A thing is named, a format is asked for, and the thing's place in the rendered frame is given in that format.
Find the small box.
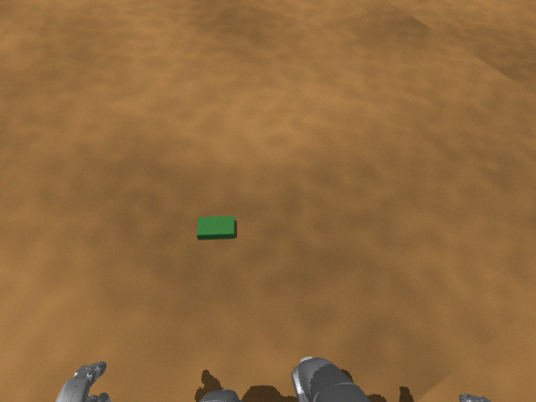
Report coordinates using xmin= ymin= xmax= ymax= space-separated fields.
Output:
xmin=197 ymin=216 xmax=235 ymax=240

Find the left robot hand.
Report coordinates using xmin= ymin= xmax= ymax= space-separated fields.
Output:
xmin=55 ymin=362 xmax=111 ymax=402

